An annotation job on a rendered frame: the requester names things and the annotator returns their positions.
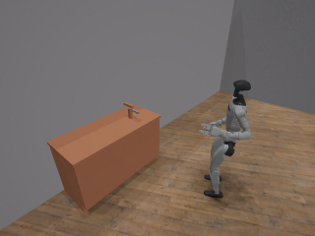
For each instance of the counter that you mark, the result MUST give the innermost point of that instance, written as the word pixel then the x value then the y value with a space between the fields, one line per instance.
pixel 96 158

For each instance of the robot right hand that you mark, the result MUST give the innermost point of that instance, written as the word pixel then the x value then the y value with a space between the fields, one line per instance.
pixel 212 124

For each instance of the robot right forearm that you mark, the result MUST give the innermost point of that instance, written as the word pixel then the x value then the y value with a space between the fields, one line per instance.
pixel 221 121

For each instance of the robot left forearm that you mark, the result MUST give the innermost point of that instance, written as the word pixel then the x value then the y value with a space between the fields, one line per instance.
pixel 235 135

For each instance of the tap lever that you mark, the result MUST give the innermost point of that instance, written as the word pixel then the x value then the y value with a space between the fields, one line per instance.
pixel 136 111

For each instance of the left robot upper arm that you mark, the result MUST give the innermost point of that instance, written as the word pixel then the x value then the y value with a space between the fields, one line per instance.
pixel 240 114

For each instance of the robot left hand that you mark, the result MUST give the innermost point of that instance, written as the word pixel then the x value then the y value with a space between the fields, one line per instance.
pixel 213 130

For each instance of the left robot shin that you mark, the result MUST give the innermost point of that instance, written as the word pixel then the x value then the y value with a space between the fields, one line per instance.
pixel 215 180

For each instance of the robot torso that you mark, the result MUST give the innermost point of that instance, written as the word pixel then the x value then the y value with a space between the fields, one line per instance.
pixel 232 124

